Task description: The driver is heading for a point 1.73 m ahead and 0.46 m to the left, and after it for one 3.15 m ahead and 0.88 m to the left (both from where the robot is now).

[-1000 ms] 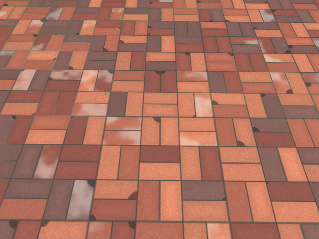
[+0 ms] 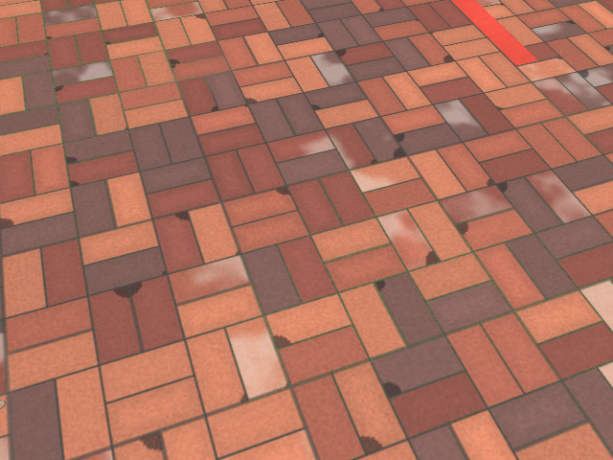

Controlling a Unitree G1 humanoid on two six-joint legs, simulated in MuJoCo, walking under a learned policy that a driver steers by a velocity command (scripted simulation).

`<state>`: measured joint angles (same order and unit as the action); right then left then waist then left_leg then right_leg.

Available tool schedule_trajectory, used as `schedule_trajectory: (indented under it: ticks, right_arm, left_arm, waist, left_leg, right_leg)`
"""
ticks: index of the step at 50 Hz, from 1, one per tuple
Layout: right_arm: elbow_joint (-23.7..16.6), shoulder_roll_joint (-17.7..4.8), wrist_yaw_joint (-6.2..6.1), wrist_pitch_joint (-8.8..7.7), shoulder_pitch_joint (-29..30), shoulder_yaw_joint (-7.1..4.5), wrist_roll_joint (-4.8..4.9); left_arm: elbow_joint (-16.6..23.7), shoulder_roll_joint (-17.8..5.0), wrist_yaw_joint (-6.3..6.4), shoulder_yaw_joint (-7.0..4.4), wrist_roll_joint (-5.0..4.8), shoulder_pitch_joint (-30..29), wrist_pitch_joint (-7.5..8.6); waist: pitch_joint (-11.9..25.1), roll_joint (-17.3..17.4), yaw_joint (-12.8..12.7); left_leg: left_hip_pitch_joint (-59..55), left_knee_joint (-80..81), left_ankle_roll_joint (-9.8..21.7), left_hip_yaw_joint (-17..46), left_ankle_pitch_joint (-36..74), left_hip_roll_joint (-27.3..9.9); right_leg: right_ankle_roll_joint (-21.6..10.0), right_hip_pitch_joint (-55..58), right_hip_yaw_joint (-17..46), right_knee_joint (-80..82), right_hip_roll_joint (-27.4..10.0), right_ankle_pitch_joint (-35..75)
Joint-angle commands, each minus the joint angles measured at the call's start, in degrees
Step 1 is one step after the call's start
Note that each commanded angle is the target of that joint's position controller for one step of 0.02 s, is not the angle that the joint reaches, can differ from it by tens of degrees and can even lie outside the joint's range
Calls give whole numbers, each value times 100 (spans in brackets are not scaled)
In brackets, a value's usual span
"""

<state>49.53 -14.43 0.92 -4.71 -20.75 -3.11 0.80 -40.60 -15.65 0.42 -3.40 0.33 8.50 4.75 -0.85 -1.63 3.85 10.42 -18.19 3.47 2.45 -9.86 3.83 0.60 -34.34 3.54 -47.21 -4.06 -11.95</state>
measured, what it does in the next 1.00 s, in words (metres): walks ahead, turning left: right foot, then left foot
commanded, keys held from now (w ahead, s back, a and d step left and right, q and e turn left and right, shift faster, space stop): w+q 0.66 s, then w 0.34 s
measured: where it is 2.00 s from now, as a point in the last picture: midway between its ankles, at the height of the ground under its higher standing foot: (150, 268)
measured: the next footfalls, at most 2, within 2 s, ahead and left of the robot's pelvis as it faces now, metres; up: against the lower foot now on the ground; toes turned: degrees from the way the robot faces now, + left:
right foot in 0.20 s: +0.26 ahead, -0.15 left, +0.00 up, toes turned +9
left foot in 0.70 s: +0.45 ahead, +0.20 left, +0.00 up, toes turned +27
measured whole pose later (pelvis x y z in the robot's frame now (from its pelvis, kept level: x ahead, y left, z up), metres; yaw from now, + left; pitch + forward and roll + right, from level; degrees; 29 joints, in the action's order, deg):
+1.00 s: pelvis +0.47 +0.12 +0.00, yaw +28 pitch +2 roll +1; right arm 42.5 -15.0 1.0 -3.7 -18.8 -3.0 0.1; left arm -43.3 -17.2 -0.2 -3.1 0.1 7.6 4.3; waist -1.1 -2.3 2.6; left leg 7.5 -16.5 4.9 0.2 -10.5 5.0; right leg 2.1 -39.8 2.3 -50.0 -7.6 -4.4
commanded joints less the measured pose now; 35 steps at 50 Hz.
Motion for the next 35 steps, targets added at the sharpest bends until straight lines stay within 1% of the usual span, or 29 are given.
schedule_trajectory:
  ticks: [1,2,4,6,7,8,9,10,11,12,13,14,15,16,17,18,21,23,26,28,30,31,32,33,34,35]
  right_arm:
    - [-442,-1066,-94,-42,263,-258,65]
    - [-412,-1068,-103,-17,135,-260,78]
    - [-367,-1055,-116,41,-86,-258,102]
    - [-372,-1086,-140,94,-158,-272,105]
    - [-391,-1114,-153,119,-126,-285,102]
    - [-420,-1063,-165,137,-69,-274,98]
    - [-473,-915,-166,136,-22,-228,69]
    - [-624,-598,-148,103,133,-116,0]
    - [-822,-168,-157,13,-459,18,69]
    - [-810,-617,-164,-9,-479,-62,164]
    - [-824,-970,-161,23,-88,-170,170]
    - [-849,-946,-159,68,146,-188,124]
    - [-896,-875,-145,107,283,-199,79]
    - [-935,-790,-117,160,323,-214,76]
    - [-968,-678,-91,212,326,-200,95]
    - [-1016,-577,-72,249,371,-181,94]
    - [-1218,-483,-37,298,674,-151,48]
    - [-1300,-435,24,285,912,-119,55]
    - [-1482,-383,131,250,1487,-69,46]
    - [-1635,-406,189,256,1806,-63,57]
    - [-1787,-477,238,271,2019,-81,64]
    - [-1842,-532,258,278,2038,-105,54]
    - [-1868,-620,266,291,1940,-150,38]
    - [-1827,-759,257,311,1618,-232,22]
    - [-1621,-960,225,321,812,-370,22]
    - [-1350,-1329,124,355,-179,-560,42]
  left_arm:
    - [438,-179,-33,-3,-33,-414,99]
    - [479,-206,-53,-5,-57,-576,115]
    - [585,-287,-91,-24,-101,-869,157]
    - [651,-434,-120,-75,-129,-960,210]
    - [641,-506,-123,-108,-138,-866,236]
    - [567,-575,-114,-153,-132,-595,255]
    - [451,-727,-77,-232,-91,-108,269]
    - [359,-1047,-18,-331,8,759,279]
    - [219,-1557,-1,-461,72,1353,176]
    - [139,-1208,-36,-394,15,1443,136]
    - [181,-827,-39,-281,-19,1202,134]
    - [202,-647,-49,-210,-6,882,122]
    - [177,-483,-69,-155,4,602,113]
    - [148,-403,-76,-126,32,424,121]
    - [115,-412,-82,-139,33,328,139]
    - [74,-454,-83,-164,24,319,168]
    - [-73,-668,-54,-249,20,396,213]
    - [-148,-773,-30,-280,19,424,191]
    - [-254,-935,0,-317,-27,573,140]
    - [-341,-1049,3,-350,-82,731,93]
    - [-422,-1154,1,-387,-147,840,30]
    - [-446,-1216,5,-407,-173,857,-8]
    - [-449,-1309,18,-431,-191,839,-45]
    - [-446,-1404,37,-455,-214,824,-87]
    - [-458,-1374,55,-429,-235,811,-128]
    - [-441,-1156,75,-327,-141,955,-110]
  waist:
    - [104,659,-112]
    - [88,677,-48]
    - [48,702,36]
    - [47,760,-19]
    - [69,814,-122]
    - [149,825,-304]
    - [400,797,-553]
    - [1050,351,-981]
    - [1832,-1272,-864]
    - [1691,-1397,-890]
    - [984,-810,-935]
    - [602,-487,-812]
    - [298,-421,-675]
    - [120,-533,-533]
    - [34,-589,-454]
    - [16,-549,-424]
    - [-28,-290,-412]
    - [-40,-223,-471]
    - [-173,-159,-678]
    - [-274,-152,-771]
    - [-355,-176,-788]
    - [-336,-207,-743]
    - [-213,-294,-631]
    - [46,-378,-410]
    - [478,-271,63]
    - [1008,54,492]
  left_leg:
    - [264,736,916,1080,971,-1206]
    - [271,684,890,1106,908,-1209]
    - [158,510,847,1289,683,-1276]
    - [1,271,754,1597,377,-1376]
    - [-19,112,691,1718,302,-1397]
    - [44,-148,586,1740,296,-1305]
    - [270,-662,430,1641,442,-1056]
    - [934,-2086,202,1244,46,-702]
    - [2710,-3890,-126,408,-1816,-27]
    - [3555,-4941,-192,509,-2402,-338]
    - [3772,-5321,-202,592,-1921,-569]
    - [3631,-5327,-241,466,-1482,-740]
    - [3501,-5135,-278,426,-1176,-865]
    - [3292,-4977,-295,423,-972,-1006]
    - [3106,-4870,-318,368,-839,-1073]
    - [3054,-4796,-354,316,-694,-1093]
    - [3199,-4224,-457,317,-145,-1140]
    - [3122,-3596,-443,233,431,-1128]
    - [2860,-2674,-349,-41,1052,-1025]
    - [2807,-2303,-254,-188,991,-974]
    - [2801,-2047,-109,-317,651,-907]
    - [2683,-1949,-10,-431,378,-815]
    - [2370,-1889,108,-601,70,-639]
    - [1815,-1838,238,-800,-185,-392]
    - [627,-1464,428,-910,76,-106]
    - [-1141,-1403,658,-403,369,-240]
  right_leg:
    - [146,465,-117,1057,206,1003]
    - [171,592,-113,1266,276,1205]
    - [168,746,-60,1597,369,1270]
    - [100,995,5,1914,405,1053]
    - [41,1247,-3,2057,411,936]
    - [-57,1698,-38,2256,396,890]
    - [-207,2485,-16,2354,279,785]
    - [-567,3774,737,2253,-575,585]
    - [-1389,5504,2809,2541,-1914,-139]
    - [-1587,5376,3803,2895,-2136,-1209]
    - [-1375,4769,3082,2993,-1873,-1298]
    - [-1204,4141,2341,3102,-1598,-797]
    - [-1144,3613,1816,3278,-1367,-319]
    - [-1082,3197,1382,3447,-1209,41]
    - [-1060,2907,1053,3609,-1121,282]
    - [-1102,2786,805,3723,-1102,567]
    - [-1207,2800,217,3877,-1165,1271]
    - [-1138,2884,-218,3886,-1093,1488]
    - [-999,2972,-722,3863,-1046,1528]
    - [-923,3201,-889,3812,-1134,1502]
    - [-827,3537,-1019,3638,-1257,1748]
    - [-771,3681,-1113,3433,-1294,2225]
    - [-708,3774,-1233,3076,-1289,3161]
    - [-635,3800,-1368,2467,-1242,4181]
    - [-508,3504,-1553,1407,-1078,4685]
    - [-292,2371,-1605,-36,-867,3762]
